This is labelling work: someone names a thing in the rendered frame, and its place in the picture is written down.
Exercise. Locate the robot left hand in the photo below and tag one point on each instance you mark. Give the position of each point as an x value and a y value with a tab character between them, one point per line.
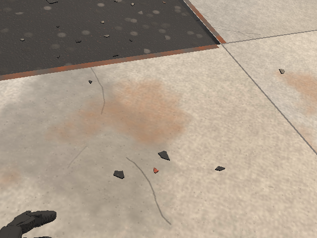
25	222

